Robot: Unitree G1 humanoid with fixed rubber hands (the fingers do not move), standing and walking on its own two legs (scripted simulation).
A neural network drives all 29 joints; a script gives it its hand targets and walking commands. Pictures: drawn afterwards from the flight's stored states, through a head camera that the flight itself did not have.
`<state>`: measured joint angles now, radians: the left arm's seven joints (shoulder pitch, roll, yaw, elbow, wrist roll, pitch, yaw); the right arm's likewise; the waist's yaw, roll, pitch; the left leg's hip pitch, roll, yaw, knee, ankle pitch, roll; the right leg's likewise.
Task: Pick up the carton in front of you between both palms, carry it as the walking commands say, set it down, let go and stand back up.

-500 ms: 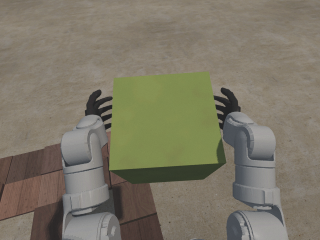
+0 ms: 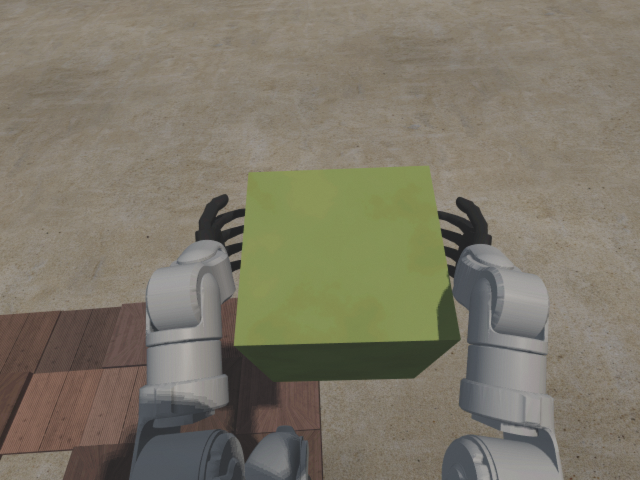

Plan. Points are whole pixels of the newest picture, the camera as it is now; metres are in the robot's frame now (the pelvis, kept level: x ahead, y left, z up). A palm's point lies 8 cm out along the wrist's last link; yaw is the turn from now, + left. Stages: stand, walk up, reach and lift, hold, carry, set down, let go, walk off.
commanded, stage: carry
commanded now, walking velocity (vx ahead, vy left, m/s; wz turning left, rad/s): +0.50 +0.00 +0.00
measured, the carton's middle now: (341, 287) +0.35 +0.02 +0.03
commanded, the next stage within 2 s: none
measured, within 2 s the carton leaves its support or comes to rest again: neither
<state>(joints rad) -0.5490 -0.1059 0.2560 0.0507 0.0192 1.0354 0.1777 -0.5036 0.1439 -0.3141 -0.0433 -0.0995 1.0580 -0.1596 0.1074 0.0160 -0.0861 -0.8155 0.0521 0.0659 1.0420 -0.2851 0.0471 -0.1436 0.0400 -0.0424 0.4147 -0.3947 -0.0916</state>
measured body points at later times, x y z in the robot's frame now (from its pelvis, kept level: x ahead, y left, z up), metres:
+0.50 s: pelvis +0.35 -0.04 -0.01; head +0.34 -0.06 +0.44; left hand +0.70 +0.10 +0.13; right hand +0.70 -0.20 +0.13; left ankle +0.21 +0.11 -0.63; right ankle +0.43 -0.12 -0.74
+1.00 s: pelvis +0.66 +0.00 -0.02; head +0.66 +0.00 +0.43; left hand +1.01 +0.15 +0.08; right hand +1.00 -0.16 +0.08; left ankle +0.74 +0.08 -0.74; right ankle +0.46 -0.11 -0.67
